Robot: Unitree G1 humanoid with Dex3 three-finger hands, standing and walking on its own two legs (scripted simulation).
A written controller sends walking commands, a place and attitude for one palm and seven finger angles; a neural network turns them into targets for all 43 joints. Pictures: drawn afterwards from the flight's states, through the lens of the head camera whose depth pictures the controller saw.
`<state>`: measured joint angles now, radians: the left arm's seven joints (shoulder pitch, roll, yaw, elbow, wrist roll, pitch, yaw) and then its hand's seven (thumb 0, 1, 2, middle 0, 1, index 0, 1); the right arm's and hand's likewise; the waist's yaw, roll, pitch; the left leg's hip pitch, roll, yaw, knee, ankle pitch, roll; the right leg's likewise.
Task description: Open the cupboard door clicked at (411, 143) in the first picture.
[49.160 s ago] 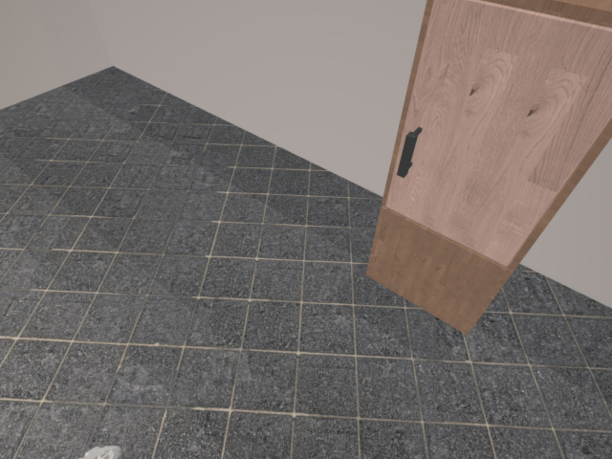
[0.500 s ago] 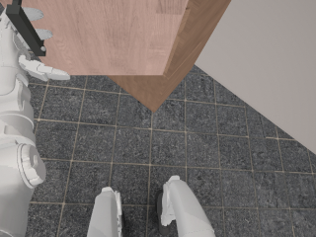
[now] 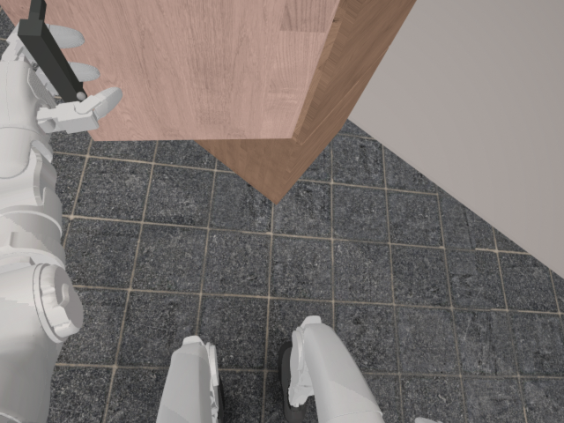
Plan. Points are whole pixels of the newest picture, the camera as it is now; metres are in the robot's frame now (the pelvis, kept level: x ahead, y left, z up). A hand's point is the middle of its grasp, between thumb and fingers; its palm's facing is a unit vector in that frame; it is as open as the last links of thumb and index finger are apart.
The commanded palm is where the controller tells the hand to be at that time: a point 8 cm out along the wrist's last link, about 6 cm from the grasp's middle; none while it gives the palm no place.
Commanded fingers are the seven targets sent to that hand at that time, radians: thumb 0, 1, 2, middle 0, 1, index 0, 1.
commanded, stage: close the thumb around the handle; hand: left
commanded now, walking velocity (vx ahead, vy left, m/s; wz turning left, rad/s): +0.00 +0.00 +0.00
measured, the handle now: (59, 57) +0.58 +0.24 +0.04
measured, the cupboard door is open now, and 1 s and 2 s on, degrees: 44 70 90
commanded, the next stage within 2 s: pull the door open along its arc in 0.28 s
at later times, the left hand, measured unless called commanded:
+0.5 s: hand (81, 103) +0.52 +0.21 +0.03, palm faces +0.05 -1.00 -0.03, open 5.7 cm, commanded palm +0.49 +0.24 +0.03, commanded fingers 0.00 0.90 0.90 -0.40 -1.35 -0.40 -1.35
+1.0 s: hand (130, 200) +0.39 +0.15 +0.03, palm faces +0.38 -0.92 +0.06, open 5.9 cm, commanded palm +0.32 +0.19 +0.03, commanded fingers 0.00 0.90 0.90 -0.40 -1.35 -0.40 -1.35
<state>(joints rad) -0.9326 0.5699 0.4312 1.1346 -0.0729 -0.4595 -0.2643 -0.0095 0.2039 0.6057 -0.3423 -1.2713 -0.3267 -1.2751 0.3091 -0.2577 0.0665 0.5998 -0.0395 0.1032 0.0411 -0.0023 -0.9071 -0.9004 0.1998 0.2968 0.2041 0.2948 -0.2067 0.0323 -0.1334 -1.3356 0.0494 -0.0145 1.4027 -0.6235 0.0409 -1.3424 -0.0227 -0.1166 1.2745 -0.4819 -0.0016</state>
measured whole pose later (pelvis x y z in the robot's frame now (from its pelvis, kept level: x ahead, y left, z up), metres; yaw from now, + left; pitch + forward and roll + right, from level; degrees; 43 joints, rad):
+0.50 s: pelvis +0.00 +0.00 +0.00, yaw +0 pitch +31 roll -5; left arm -0.90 0.56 0.44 1.15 -0.07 -0.48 -0.26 0.00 0.75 0.81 -0.37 -1.35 -0.35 -1.35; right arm 0.32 -0.26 0.07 0.62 -0.04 0.10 0.04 0.00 -0.91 -0.90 0.20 0.30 0.20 0.29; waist -0.21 0.03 -0.14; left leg -1.32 0.05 -0.02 1.39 -0.62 0.04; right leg -1.33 -0.02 -0.12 1.27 -0.48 -0.01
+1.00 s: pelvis +0.01 -0.01 +0.03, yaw +1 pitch +26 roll -2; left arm -0.24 0.04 0.15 0.49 -0.06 -0.53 0.30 0.01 0.69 0.76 -0.35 -1.34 -0.38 -1.33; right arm 0.22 -0.22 0.00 0.53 -0.05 0.04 0.08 0.00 -0.91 -0.90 0.20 0.30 0.20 0.29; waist -0.06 0.01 -0.18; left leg -1.12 0.03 0.04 1.28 -0.61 0.03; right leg -1.17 -0.03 -0.06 1.21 -0.49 0.00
